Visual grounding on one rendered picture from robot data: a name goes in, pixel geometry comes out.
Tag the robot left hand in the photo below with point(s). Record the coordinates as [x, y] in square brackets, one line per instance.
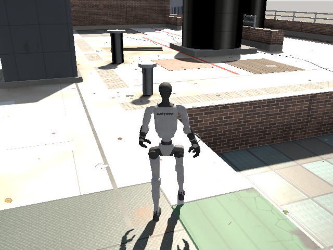
[143, 145]

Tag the left robot upper arm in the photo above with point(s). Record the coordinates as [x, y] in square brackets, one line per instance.
[146, 119]

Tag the right robot forearm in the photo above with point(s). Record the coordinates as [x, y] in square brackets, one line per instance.
[192, 138]

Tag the robot right foot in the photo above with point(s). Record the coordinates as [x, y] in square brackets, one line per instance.
[180, 195]

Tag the right robot upper arm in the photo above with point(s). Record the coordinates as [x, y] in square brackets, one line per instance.
[184, 117]

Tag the humanoid robot torso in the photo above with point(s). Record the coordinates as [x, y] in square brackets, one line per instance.
[165, 126]

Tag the left robot forearm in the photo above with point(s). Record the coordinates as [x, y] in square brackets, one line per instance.
[142, 135]

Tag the robot right hand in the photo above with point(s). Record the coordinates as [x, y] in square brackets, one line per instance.
[197, 150]

